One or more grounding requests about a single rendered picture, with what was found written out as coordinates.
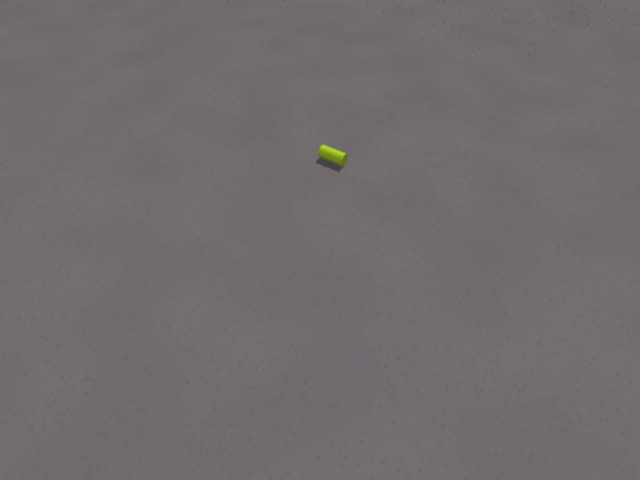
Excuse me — can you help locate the can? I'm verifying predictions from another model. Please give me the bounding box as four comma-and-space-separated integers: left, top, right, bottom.
318, 145, 348, 166

